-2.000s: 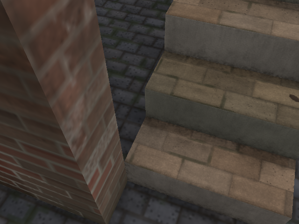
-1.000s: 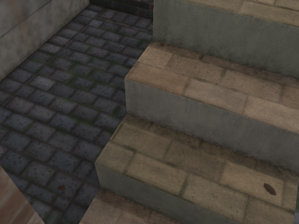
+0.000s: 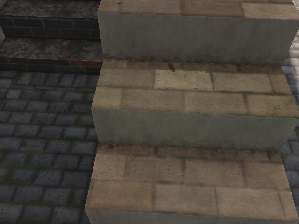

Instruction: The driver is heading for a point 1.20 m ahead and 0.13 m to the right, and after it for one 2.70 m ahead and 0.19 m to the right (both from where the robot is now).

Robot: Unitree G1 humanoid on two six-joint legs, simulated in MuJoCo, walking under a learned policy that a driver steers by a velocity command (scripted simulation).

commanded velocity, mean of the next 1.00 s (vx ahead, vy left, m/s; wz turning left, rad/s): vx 0.39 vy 0.02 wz -0.24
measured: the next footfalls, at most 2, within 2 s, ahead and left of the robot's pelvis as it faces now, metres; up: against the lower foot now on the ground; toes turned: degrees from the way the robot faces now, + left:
right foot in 0.24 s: +0.26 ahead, -0.23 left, +0.19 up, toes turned -11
left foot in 0.70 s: +0.31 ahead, -0.15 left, +0.42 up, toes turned -12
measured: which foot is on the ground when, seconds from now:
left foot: down 0.00-0.24, up 0.26-0.68, down 0.70-1.00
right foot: up 0.00-0.22, down 0.24-0.68, up 0.70-0.82, down 0.84-1.00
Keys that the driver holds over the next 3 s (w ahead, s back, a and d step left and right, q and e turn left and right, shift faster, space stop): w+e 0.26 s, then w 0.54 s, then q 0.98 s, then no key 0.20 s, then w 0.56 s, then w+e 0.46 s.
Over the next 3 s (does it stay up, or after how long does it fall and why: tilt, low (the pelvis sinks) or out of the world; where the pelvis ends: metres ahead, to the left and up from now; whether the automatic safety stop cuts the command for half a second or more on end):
stays up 0.48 0.00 0.35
